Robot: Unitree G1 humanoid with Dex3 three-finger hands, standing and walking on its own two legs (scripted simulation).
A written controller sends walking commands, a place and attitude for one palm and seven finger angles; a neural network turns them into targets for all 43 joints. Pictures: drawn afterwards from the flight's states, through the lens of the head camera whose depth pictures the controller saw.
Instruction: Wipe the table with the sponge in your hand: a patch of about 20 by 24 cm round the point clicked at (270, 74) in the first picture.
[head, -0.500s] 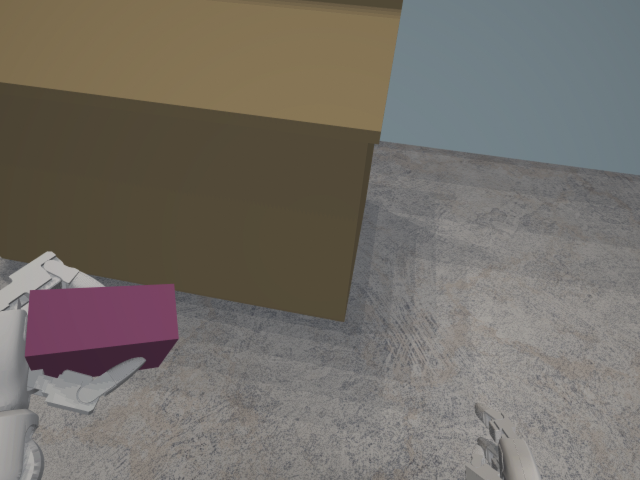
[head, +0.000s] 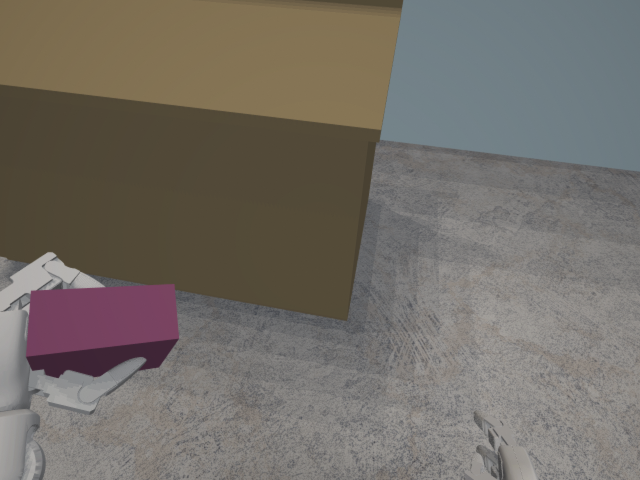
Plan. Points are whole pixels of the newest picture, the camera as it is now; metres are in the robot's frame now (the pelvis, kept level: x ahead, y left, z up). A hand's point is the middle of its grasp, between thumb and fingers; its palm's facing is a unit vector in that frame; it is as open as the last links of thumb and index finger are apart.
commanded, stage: turn to face it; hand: left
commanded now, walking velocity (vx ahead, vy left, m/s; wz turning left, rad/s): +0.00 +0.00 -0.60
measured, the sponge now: (125, 333) +0.22 +0.21 +0.14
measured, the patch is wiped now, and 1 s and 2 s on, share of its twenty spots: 0.00 0.00 0.00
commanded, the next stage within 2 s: take the last steps up to it in 1.12 s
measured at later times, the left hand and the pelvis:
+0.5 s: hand (152, 311) +0.24 +0.19 +0.15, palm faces +0.26 -0.88 -0.39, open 9.5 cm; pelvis -0.02 -0.01 -0.02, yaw -10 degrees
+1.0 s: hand (258, 298) +0.25 +0.08 +0.17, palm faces -0.02 -0.87 -0.50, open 9.4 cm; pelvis -0.04 -0.04 +0.00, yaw -25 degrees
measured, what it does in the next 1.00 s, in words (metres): lifts its left foot, turning right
